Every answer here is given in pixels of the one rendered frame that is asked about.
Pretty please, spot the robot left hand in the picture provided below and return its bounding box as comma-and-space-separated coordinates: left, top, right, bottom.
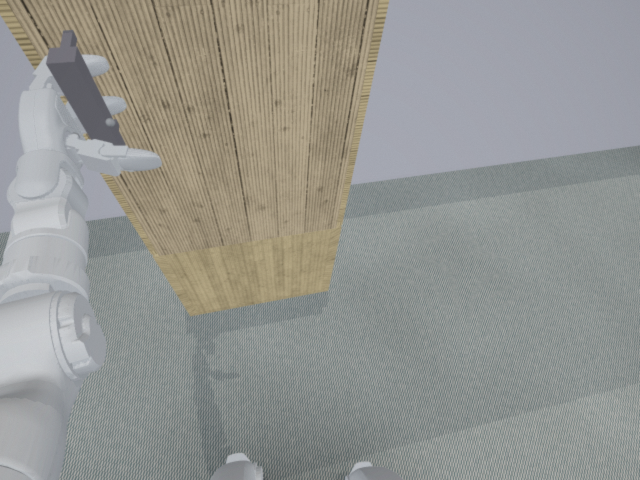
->
18, 55, 162, 177

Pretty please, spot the left robot thigh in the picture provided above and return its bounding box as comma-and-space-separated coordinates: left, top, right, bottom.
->
210, 460, 263, 480

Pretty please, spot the left robot upper arm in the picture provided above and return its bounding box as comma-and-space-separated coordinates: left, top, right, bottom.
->
0, 290, 106, 480

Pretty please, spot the left robot forearm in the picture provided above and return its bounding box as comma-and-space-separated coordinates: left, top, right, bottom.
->
0, 150, 90, 304

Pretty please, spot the left robot shin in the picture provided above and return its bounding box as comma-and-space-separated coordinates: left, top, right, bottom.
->
226, 453, 250, 464

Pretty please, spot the cupboard door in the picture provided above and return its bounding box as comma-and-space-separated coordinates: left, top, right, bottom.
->
6, 0, 379, 256

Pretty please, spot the handle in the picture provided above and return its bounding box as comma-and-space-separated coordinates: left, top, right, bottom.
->
46, 30, 126, 146

